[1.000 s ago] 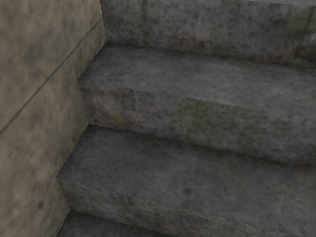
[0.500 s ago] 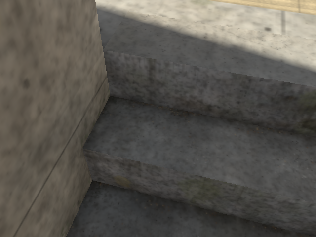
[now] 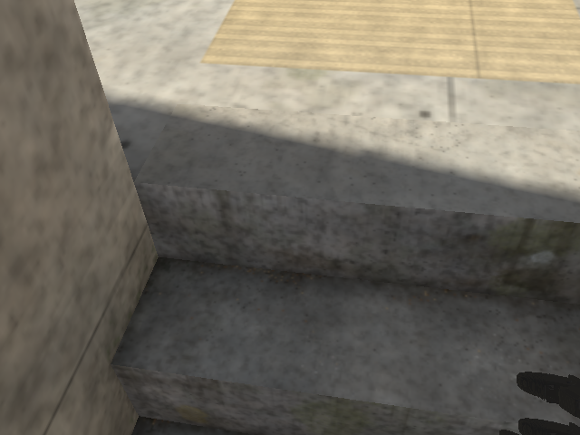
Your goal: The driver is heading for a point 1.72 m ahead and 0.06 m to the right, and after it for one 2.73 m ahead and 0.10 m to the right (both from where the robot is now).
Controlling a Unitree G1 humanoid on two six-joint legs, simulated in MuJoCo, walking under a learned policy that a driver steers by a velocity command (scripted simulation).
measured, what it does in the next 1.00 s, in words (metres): climbs: left foot, then right foot 0.20 m higher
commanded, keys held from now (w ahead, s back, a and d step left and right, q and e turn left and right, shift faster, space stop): w+e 0.34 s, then w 0.16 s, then w+q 0.50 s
